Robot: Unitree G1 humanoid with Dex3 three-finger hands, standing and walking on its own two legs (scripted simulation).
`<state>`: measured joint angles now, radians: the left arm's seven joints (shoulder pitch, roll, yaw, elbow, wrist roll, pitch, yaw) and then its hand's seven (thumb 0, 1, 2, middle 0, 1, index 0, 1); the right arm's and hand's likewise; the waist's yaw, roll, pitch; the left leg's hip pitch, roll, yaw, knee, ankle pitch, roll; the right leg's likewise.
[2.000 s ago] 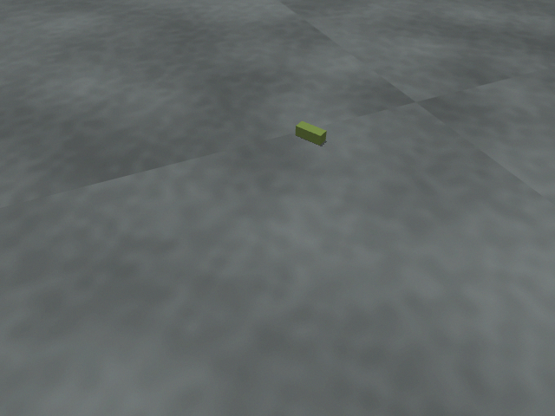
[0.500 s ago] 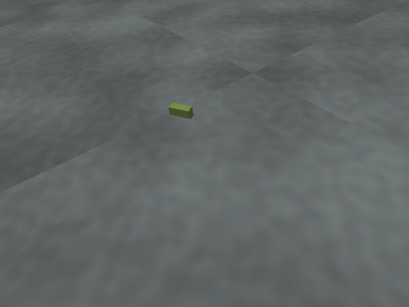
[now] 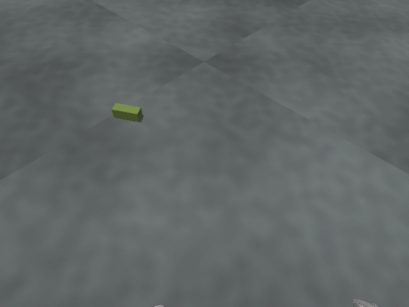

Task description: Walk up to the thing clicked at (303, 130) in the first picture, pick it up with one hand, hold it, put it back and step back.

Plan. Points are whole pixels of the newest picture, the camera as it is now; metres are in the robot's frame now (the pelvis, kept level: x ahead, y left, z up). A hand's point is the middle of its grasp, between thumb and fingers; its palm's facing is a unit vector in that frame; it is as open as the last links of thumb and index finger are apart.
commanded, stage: walk up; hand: left
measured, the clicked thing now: (127, 112) +1.37 +0.49 -0.72
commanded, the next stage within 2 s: none
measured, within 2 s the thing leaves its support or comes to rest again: neither
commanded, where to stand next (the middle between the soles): +0.95 +0.33 m, yaw -13 degrees
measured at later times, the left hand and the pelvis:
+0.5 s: hand (89, 200) +0.39 +0.29 -0.11, palm faces -0.08 -0.90 -0.43, open 7.4 cm; pelvis +0.26 +0.03 +0.00, yaw -6 degrees
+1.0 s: hand (56, 150) +0.57 +0.44 -0.14, palm faces -0.20 -0.89 -0.40, open 7.4 cm; pelvis +0.46 +0.17 +0.01, yaw -9 degrees
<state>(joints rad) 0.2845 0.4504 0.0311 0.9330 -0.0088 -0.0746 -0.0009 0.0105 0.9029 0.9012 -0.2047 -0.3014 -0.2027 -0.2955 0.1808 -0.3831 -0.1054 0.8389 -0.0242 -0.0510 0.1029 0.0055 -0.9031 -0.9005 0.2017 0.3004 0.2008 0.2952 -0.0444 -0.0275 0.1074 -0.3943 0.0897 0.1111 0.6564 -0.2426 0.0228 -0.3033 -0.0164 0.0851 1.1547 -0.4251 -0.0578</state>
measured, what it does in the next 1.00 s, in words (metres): walks ahead: right foot, then left foot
